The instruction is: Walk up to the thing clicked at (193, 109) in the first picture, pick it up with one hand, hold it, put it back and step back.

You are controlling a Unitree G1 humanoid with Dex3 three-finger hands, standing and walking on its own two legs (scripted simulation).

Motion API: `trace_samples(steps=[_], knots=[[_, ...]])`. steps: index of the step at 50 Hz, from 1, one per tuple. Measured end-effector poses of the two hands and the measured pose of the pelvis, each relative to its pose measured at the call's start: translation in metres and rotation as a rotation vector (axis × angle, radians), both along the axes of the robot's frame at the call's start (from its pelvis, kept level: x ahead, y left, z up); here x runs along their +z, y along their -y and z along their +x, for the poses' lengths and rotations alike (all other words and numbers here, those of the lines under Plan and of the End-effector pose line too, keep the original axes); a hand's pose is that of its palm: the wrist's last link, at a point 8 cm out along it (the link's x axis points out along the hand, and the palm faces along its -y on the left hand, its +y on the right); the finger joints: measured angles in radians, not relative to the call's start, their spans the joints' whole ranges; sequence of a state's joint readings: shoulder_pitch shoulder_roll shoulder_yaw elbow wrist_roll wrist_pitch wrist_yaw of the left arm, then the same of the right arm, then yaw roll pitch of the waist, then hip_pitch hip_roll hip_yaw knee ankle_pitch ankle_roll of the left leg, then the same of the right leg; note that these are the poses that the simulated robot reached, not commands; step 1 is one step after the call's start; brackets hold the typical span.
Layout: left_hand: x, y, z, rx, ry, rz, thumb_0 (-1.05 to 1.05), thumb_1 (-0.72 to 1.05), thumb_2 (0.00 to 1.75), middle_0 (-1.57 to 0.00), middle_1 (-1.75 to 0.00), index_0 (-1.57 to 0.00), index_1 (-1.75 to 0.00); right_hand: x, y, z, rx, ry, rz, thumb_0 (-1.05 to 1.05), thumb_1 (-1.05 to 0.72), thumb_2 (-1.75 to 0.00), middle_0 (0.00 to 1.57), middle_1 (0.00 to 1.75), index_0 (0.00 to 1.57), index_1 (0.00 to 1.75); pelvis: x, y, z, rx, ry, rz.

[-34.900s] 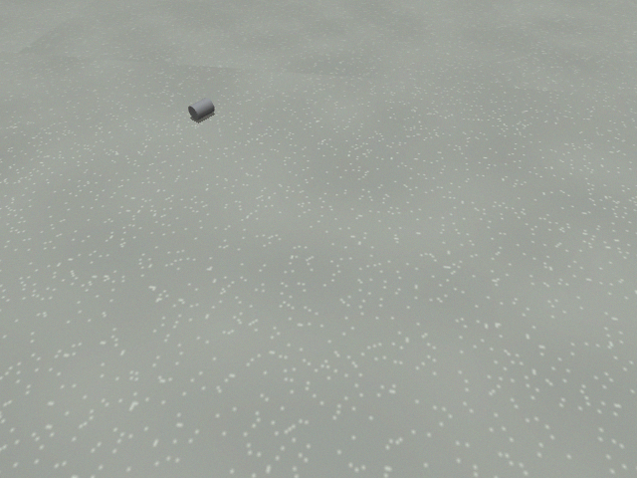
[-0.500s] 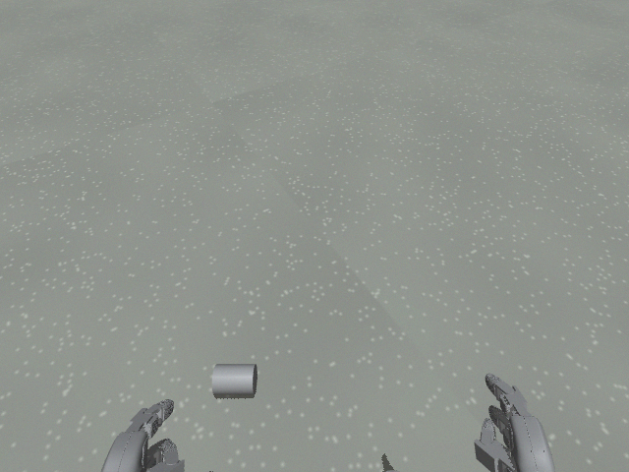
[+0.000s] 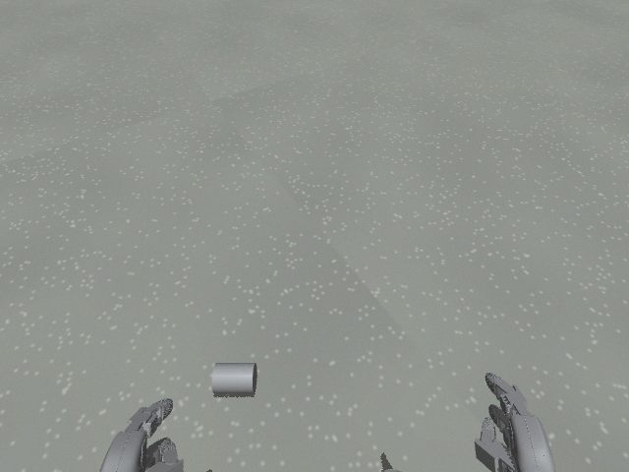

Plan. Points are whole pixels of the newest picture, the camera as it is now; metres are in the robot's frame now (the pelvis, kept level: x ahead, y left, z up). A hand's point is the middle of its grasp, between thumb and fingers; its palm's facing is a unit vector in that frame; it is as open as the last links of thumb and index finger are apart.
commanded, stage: home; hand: left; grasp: from above
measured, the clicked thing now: (235, 377) +0.51 +0.24 -0.67
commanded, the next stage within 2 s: stand in 0.08 s
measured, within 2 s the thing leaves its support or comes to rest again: neither
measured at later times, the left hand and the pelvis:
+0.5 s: hand out of the picture +0.10 +0.23 -0.10, palm faces +0.01 -0.94 -0.33, open 7.4 cm; pelvis -0.01 +0.00 +0.04, yaw -1 degrees
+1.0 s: hand out of the picture +0.05 +0.23 -0.10, palm faces +0.02 -0.94 -0.33, open 7.4 cm; pelvis +0.00 +0.00 +0.06, yaw +0 degrees
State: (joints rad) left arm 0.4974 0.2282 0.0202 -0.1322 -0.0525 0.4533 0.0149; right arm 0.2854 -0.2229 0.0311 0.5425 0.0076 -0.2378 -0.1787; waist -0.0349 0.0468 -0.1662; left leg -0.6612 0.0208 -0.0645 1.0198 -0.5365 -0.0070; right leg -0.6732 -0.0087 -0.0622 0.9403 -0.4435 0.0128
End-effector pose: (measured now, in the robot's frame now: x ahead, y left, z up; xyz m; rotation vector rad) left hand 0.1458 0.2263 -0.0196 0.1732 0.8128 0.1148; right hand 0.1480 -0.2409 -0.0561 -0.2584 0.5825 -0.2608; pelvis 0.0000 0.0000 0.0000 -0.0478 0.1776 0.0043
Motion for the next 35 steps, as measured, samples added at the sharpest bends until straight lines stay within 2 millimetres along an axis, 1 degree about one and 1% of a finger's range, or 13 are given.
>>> trace_samples(steps=[9, 10, 12, 15, 18, 24, 30, 35], knots=[[0.000, -0.001, -0.001, 0.000, 0.001, 0.003, 0.01, 0.90, 0.90, -0.20, -0.30, -0.20, -0.30, 0.001, -0.001, 0.000, 0.000, 0.002, -0.002, 0.02, -0.90, -0.89, 0.21, 0.30, 0.21, 0.30, 0.000, -0.001, -0.001, 0.001, 0.001, -0.002], [-0.002, -0.002, 0.001, -0.015, 0.017, 0.025, 0.01, 0.90, 0.90, -0.20, -0.30, -0.20, -0.30, -0.001, 0.000, -0.001, 0.025, -0.024, -0.019, 0.02, -0.90, -0.89, 0.21, 0.30, 0.21, 0.30, 0.001, -0.001, -0.003, 0.000, 0.022, 0.002], [-0.013, -0.009, 0.005, -0.038, 0.037, 0.071, 0.01, 0.90, 0.90, -0.20, -0.30, -0.20, -0.30, -0.010, 0.002, -0.005, 0.099, -0.151, -0.045, 0.02, -0.90, -0.89, 0.21, 0.30, 0.21, 0.30, 0.006, -0.001, -0.007, -0.008, 0.071, 0.020], [-0.029, -0.021, 0.001, -0.039, -0.007, 0.108, 0.01, 0.90, 0.90, -0.20, -0.30, -0.20, -0.30, -0.018, 0.009, -0.016, 0.145, -0.310, -0.045, 0.02, -0.90, -0.89, 0.21, 0.30, 0.21, 0.30, 0.014, 0.000, -0.011, -0.009, 0.111, 0.036], [-0.038, -0.033, -0.012, -0.022, -0.070, 0.122, 0.01, 0.90, 0.90, -0.20, -0.30, -0.20, -0.30, -0.018, 0.019, -0.031, 0.109, -0.385, -0.018, 0.02, -0.90, -0.89, 0.21, 0.30, 0.21, 0.30, 0.021, -0.001, -0.011, -0.015, 0.138, 0.047], [-0.049, -0.049, -0.048, 0.031, -0.217, 0.132, 0.01, 0.90, 0.90, -0.20, -0.30, -0.20, -0.30, -0.015, 0.032, -0.058, 0.032, -0.483, 0.001, 0.02, -0.90, -0.89, 0.21, 0.30, 0.21, 0.30, 0.034, -0.004, -0.007, -0.015, 0.171, 0.043], [-0.051, -0.052, -0.079, 0.073, -0.336, 0.119, 0.01, 0.90, 0.90, -0.20, -0.30, -0.20, -0.30, -0.015, 0.032, -0.075, -0.004, -0.558, 0.023, 0.01, -0.91, -0.89, 0.20, 0.30, 0.21, 0.30, 0.046, -0.004, -0.002, -0.011, 0.197, 0.044], [-0.050, -0.049, -0.096, 0.096, -0.398, 0.110, 0.01, 0.90, 0.90, -0.20, -0.30, -0.20, -0.30, -0.015, 0.029, -0.083, -0.017, -0.595, 0.047, 0.01, -0.91, -0.89, 0.20, 0.30, 0.21, 0.30, 0.053, -0.003, -0.001, -0.010, 0.216, 0.048]])
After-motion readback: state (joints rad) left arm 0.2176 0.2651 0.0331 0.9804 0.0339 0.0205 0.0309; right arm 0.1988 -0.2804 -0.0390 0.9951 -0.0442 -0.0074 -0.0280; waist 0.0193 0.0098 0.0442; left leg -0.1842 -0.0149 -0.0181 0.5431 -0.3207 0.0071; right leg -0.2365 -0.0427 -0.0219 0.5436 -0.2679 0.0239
